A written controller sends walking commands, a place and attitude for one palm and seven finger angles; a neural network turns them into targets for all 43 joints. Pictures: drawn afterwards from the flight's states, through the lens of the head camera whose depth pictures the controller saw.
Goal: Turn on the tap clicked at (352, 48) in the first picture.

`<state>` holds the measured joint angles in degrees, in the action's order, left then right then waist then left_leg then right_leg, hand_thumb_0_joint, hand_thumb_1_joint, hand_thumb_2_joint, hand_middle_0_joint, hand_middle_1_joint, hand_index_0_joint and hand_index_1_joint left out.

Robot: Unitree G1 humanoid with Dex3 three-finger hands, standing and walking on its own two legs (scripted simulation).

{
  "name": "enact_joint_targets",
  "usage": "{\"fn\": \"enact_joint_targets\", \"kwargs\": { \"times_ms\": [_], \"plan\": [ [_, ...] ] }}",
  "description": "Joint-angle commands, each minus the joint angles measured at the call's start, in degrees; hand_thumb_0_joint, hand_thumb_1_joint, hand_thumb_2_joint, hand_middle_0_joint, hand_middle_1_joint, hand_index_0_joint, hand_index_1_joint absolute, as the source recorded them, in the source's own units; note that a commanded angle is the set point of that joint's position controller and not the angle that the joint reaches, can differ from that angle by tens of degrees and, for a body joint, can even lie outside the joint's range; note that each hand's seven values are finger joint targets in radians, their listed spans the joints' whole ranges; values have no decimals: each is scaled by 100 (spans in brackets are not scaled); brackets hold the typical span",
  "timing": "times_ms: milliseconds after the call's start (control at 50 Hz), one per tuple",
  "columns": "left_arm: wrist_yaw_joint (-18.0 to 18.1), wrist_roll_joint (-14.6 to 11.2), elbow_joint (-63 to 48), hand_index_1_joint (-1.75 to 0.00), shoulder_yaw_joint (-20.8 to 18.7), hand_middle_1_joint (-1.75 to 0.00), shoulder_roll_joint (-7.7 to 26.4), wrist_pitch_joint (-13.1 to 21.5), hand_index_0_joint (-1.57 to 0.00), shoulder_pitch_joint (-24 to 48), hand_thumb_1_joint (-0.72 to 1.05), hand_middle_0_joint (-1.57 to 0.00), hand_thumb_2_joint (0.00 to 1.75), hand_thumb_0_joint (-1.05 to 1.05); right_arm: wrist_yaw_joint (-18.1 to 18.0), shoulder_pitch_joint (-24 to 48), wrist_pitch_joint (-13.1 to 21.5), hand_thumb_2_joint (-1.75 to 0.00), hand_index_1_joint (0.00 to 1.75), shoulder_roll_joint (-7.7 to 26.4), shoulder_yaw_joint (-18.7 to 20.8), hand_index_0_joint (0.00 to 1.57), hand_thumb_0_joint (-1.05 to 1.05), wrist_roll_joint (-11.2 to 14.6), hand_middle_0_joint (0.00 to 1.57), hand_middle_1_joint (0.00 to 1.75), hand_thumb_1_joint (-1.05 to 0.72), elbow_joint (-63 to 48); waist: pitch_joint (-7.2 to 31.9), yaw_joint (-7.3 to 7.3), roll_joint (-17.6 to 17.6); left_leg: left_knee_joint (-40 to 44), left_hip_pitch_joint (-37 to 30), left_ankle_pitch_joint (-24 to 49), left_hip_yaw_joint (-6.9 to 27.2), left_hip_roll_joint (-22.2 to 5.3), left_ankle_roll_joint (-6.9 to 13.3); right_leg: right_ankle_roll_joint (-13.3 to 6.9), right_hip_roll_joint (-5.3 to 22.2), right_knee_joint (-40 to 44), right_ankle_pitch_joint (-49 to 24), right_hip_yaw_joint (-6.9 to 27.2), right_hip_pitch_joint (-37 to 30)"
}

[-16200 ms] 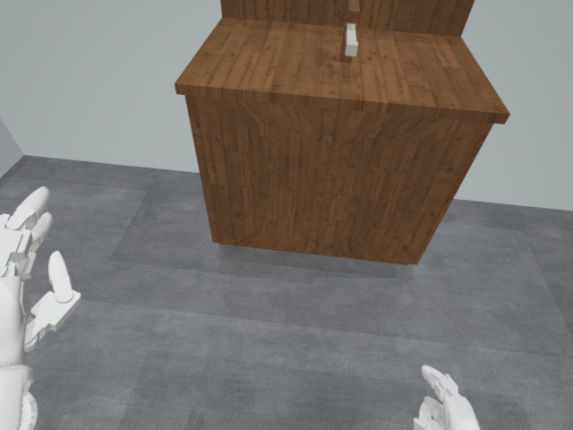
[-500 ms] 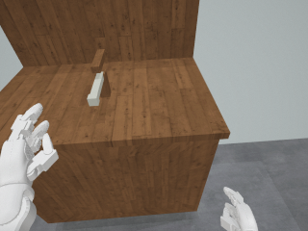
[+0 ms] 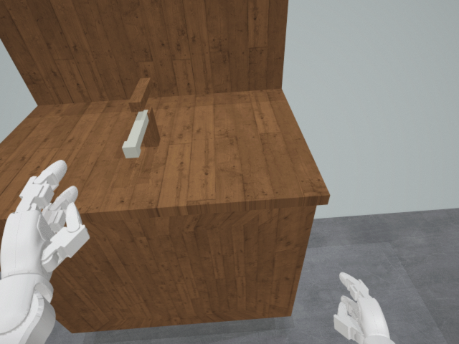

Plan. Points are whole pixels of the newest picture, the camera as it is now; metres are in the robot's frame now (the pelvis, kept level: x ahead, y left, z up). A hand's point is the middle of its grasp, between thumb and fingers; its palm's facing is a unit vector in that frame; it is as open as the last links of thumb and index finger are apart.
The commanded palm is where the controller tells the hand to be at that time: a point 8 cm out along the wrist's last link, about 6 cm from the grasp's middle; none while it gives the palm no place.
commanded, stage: turn the palm inward beside the body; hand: left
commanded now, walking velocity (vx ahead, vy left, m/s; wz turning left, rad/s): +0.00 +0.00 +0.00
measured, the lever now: (131, 149) +0.44 +0.29 +0.14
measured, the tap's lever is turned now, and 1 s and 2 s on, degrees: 0 0 0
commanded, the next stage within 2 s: reach beside the lever's end, fingers flat in 0.30 s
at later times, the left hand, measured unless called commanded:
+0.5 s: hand (78, 226) +0.20 +0.24 +0.19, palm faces +0.42 -0.90 -0.12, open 7.5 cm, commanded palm +0.15 +0.28 +0.20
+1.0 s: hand (85, 201) +0.25 +0.27 +0.17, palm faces +0.45 -0.89 -0.10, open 7.5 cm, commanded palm +0.21 +0.31 +0.18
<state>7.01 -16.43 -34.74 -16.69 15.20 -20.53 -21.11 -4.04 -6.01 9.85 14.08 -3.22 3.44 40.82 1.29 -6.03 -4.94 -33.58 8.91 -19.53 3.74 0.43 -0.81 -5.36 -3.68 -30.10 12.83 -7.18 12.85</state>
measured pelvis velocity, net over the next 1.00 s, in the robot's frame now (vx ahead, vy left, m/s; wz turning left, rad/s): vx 0.01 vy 0.02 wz -0.02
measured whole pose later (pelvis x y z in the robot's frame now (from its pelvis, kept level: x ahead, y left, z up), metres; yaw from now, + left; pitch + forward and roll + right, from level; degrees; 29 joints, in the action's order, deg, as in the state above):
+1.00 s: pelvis +0.01 +0.02 +0.00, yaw -1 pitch -3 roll +0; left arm 6.2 -15.7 -20.0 -20.0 16.5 -19.7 -9.3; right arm -5.7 -7.4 10.2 13.3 -3.0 3.0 41.5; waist 1.0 -4.8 -3.4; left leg -30.9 9.2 -18.8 2.3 1.5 0.5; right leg -4.7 -2.7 -29.3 12.5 -5.6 14.2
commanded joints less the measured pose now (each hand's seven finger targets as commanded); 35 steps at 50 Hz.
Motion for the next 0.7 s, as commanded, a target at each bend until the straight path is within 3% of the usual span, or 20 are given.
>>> {"fn": "enact_joint_targets", "kwargs": {
  "times_ms": [0,60,220,240,280,360,380,400,420,440,480,520,580,660,680],
  "plan": [
    [92,73,-1353,-30,-475,-30,931,393,-20,805,90,-20,90,0,-18,1224,371,-90,30,450,155,20,0,7,20,30,-90,-1048,256,-20,344,354,963,248,-35,-18,120,578,925,1102,1131,1430,-682],
    [93,43,-1306,-30,-535,-30,967,432,-20,649,90,-20,90,0,-36,1199,360,-90,30,479,189,20,0,-16,20,30,-90,-1022,313,-19,571,256,989,291,-45,-31,129,662,985,1132,1007,1544,-718],
    [100,9,-1257,-30,-584,-30,942,464,-20,607,90,-20,90,0,-46,1123,401,-90,30,481,179,20,0,-7,20,30,-90,-1014,341,-32,358,364,932,461,-18,-13,146,599,876,925,569,1316,-686],
    [89,21,-1304,-30,-549,-30,928,480,-20,609,90,-20,90,0,-42,1106,398,-90,30,493,192,20,0,-18,20,30,-90,-1002,394,-19,396,372,884,542,-28,-10,160,594,854,898,458,1259,-698],
    [56,44,-1395,-30,-546,-30,953,487,-20,677,90,-20,90,0,-21,1093,453,-90,30,497,170,20,0,4,20,30,-90,-1033,343,-22,115,456,731,648,-32,18,179,514,707,815,414,1031,-561],
    [-31,17,-1339,-30,-543,-30,945,547,-20,643,90,-20,90,0,-65,940,482,-90,30,526,180,20,0,-44,20,30,-90,-1049,461,-36,429,601,708,787,-7,47,226,498,576,635,82,785,-629],
    [-47,16,-1343,-30,-535,-30,946,536,-20,616,90,-20,90,0,-45,1003,529,-90,30,519,159,20,0,-10,20,30,-90,-1053,325,-29,252,610,639,808,2,41,218,466,528,636,79,733,-520],
    [-78,8,-1287,-30,-406,-30,791,553,-20,707,90,-20,90,0,-63,948,539,-90,30,497,148,20,0,-32,20,30,-90,-1053,377,-16,379,666,649,853,26,52,219,460,525,575,-34,677,-574],
    [-78,-2,-1169,-30,-568,-30,915,544,-20,677,90,-20,90,0,-78,911,537,-90,30,524,176,20,0,-38,20,30,-90,-1028,381,-33,289,661,644,908,-1,51,211,455,509,567,-136,662,-575],
    [-95,-19,-1116,-30,-536,-30,852,542,-20,673,90,-20,90,0,-79,889,536,-90,30,535,176,20,0,-46,20,30,-90,-1019,375,-16,431,671,662,932,9,56,207,461,499,550,-190,629,-577],
    [-97,-11,-976,-30,-658,-30,935,474,-20,705,90,-20,90,0,-59,938,528,-90,30,530,167,20,0,-15,20,30,-90,-1009,295,-31,219,685,647,946,3,57,180,434,470,574,-172,626,-526],
    [-103,16,-925,-30,-473,-30,813,472,-20,1036,90,-20,90,0,-96,884,503,-90,30,519,163,20,0,-33,20,30,-90,-1017,288,16,324,727,670,870,10,71,184,431,468,566,-45,580,-472],
    [-56,40,-857,-30,-623,-30,967,471,-20,1257,90,-20,90,0,-103,938,535,-90,30,527,163,20,0,-24,20,30,-90,-1018,302,14,137,730,643,748,8,79,168,421,458,646,151,652,-440],
    [-35,98,-592,-30,-558,-30,968,526,-20,1607,90,-20,90,0,-151,883,494,-90,30,526,176,20,0,-62,20,30,-90,-974,382,32,327,746,728,706,9,82,179,428,480,673,242,698,-530],
    [-26,112,-518,-30,-623,-30,1035,523,-20,1639,90,-20,90,0,-134,932,509,-90,30,515,167,20,0,-24,20,30,-90,-970,360,34,131,766,699,674,10,82,160,413,461,686,291,694,-482]
  ]
}}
